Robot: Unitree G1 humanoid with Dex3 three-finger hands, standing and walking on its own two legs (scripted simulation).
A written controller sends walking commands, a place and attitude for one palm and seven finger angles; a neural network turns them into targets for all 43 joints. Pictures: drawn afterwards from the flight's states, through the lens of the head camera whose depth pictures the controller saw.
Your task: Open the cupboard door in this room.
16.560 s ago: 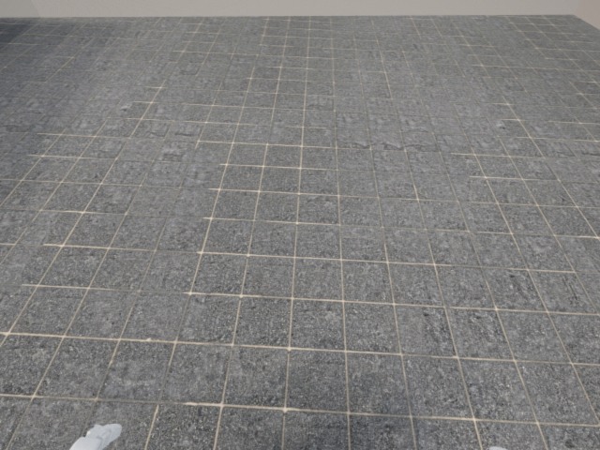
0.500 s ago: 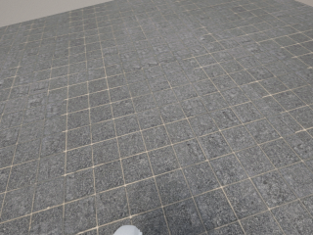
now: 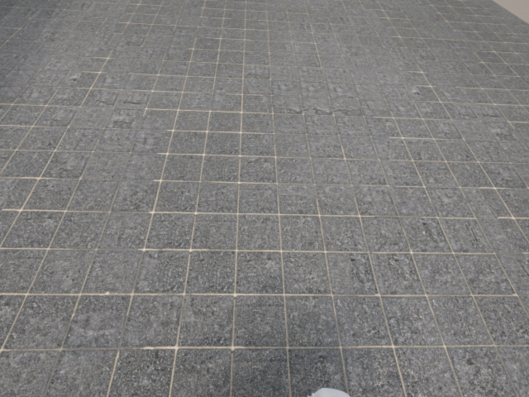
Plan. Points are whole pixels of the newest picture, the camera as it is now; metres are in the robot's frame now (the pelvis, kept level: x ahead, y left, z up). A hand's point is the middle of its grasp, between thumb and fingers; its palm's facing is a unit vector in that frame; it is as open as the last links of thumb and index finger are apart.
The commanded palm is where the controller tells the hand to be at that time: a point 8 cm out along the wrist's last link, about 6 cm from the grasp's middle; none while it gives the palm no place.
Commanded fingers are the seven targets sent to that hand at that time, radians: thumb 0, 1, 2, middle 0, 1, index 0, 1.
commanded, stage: turn or walk to find it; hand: left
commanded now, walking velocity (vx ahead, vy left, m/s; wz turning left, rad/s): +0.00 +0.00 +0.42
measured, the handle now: out of the picture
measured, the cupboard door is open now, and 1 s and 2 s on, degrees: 0 0 0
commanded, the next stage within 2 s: stand and wait in 0.68 s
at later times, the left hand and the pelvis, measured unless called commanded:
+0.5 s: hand out of the picture +0.00 +0.13 -0.15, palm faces +0.25 -0.93 -0.27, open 7.4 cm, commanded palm none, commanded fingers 0.00 0.90 0.90 -0.20 -0.30 -0.20 -0.30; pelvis -0.03 -0.07 +0.00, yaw +14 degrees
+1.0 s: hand out of the picture -0.10 +0.20 -0.17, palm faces +0.47 -0.84 -0.26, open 7.4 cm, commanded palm none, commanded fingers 0.00 0.90 0.90 -0.20 -0.30 -0.20 -0.30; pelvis -0.07 -0.03 +0.00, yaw +26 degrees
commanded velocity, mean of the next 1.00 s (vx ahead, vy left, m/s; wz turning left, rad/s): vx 0.00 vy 0.00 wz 0.44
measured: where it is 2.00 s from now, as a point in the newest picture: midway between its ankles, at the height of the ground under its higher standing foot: outside the picture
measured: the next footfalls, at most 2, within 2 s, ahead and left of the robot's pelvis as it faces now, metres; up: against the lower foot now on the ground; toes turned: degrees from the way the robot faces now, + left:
right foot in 0.22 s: +0.04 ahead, -0.15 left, +0.00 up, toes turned +2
left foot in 0.72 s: -0.07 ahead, +0.09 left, +0.00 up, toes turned +25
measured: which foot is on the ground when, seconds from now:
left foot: down 0.00-0.22, up 0.24-0.70, down 0.72-1.00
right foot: up 0.00-0.20, down 0.22-0.72, up 0.74-1.00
